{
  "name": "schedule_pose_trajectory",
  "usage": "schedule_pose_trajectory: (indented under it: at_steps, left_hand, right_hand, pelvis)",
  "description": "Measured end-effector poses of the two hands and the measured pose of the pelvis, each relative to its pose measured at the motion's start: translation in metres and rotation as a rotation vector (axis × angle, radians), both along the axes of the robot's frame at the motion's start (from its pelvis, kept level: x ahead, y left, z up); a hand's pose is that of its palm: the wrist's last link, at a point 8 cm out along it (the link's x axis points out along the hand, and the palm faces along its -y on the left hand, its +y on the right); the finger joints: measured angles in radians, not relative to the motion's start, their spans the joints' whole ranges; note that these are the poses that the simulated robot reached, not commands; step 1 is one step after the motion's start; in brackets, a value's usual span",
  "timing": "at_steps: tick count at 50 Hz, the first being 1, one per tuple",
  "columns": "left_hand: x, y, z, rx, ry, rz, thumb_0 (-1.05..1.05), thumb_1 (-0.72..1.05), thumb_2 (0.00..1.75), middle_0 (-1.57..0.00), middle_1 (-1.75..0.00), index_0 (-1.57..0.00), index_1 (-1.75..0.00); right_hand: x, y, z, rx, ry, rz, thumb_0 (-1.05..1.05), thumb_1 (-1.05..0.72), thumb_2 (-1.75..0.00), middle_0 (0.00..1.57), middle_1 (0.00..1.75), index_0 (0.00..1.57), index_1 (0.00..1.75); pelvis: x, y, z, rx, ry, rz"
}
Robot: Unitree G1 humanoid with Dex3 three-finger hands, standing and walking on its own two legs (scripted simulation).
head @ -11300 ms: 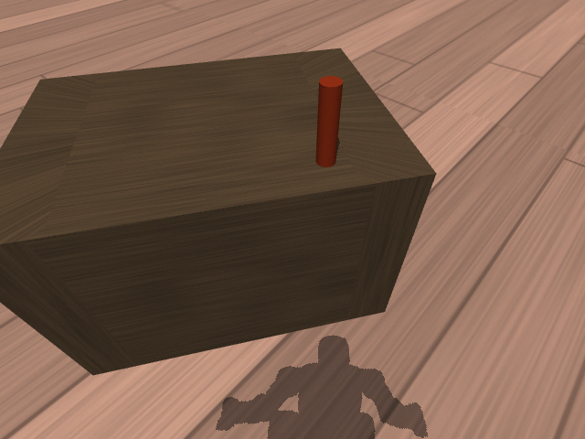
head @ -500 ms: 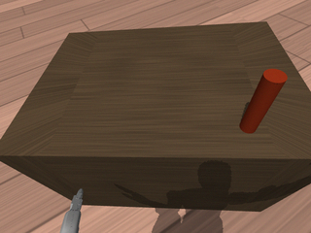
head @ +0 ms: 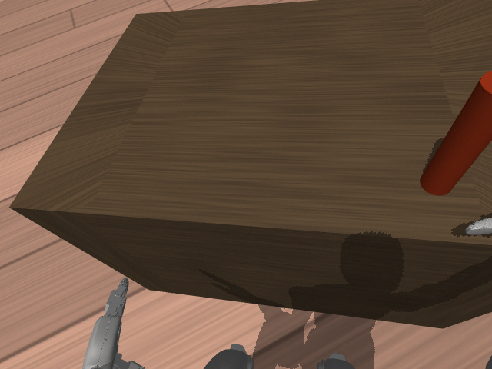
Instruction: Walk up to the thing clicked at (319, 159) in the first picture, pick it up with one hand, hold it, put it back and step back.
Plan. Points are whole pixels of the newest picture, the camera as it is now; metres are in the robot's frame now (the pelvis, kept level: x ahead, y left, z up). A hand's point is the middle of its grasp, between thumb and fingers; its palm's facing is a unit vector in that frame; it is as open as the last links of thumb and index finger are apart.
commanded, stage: close in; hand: right
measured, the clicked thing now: (463, 143) +0.46 -0.25 +0.09
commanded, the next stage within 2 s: rest palm in 0.32 s
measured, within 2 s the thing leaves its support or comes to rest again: leaves its support in 1.90 s
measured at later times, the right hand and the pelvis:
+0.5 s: hand (466, 184) +0.41 -0.26 +0.06, palm faces +0.28 +0.96 +0.02, open 17.5 cm; pelvis -0.02 +0.01 +0.00, yaw -1 degrees
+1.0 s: hand (451, 161) +0.45 -0.24 +0.06, palm faces +0.29 +0.96 +0.01, open 16.2 cm; pelvis -0.01 +0.01 -0.01, yaw +0 degrees
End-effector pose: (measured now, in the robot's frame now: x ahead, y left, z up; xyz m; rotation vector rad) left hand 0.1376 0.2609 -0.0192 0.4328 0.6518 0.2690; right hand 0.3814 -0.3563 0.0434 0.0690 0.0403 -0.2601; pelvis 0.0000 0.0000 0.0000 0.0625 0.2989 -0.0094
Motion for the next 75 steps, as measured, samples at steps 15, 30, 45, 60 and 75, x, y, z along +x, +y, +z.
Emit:
schedule_pose_trajectory:
  at_steps: [15, 30, 45, 60, 75]
  left_hand:
    - [-0.002, -0.003, 0.005, -0.085, -0.059, -0.021, -0.01, -0.53, 0.04, -0.06, -0.06, -0.07, -0.05]
    - [-0.018, 0.007, 0.004, -0.098, -0.05, -0.022, -0.01, -0.56, 0.07, -0.06, -0.05, -0.06, -0.05]
    - [-0.013, -0.003, -0.004, -0.125, -0.029, -0.044, -0.01, -0.56, 0.07, -0.06, -0.05, -0.06, -0.05]
    - [-0.003, 0.0, 0.002, -0.129, -0.018, -0.027, -0.01, -0.55, 0.07, -0.05, -0.05, -0.05, -0.05]
    - [-0.001, 0.002, 0.005, -0.097, -0.022, -0.04, -0.01, -0.54, 0.06, -0.05, -0.05, -0.06, -0.05]
  right_hand:
    - [-0.011, 0.035, 0.013, -0.037, 0.001, -0.023, -0.02, 0.56, -0.08, 0.01, 0.06, 0.03, 0.06]
    - [-0.001, 0.061, 0.02, -0.048, -0.013, -0.03, -0.02, 0.54, -0.05, 0.05, 0.04, 0.05, 0.04]
    - [0.023, 0.064, 0.018, -0.055, -0.001, -0.039, -0.02, 0.56, -0.01, 0.28, 0.1, 0.28, 0.1]
    - [0.019, 0.069, 0.015, -0.05, 0.008, -0.021, -0.02, 0.42, -0.18, 0.61, 0.37, 0.61, 0.38]
    - [0.027, 0.059, 0.016, -0.062, -0.014, -0.029, -0.01, 0.04, -0.63, 0.94, 0.82, 1.02, 0.85]
  pelvis:
    - [-0.009, 0.003, 0.0, -0.016, -0.04, -0.007]
    - [-0.02, 0.011, -0.004, -0.024, -0.046, -0.003]
    - [-0.015, 0.013, -0.006, -0.023, -0.015, -0.002]
    - [-0.001, 0.009, 0.0, -0.024, -0.02, 0.001]
    - [-0.005, 0.009, -0.004, -0.02, -0.005, -0.005]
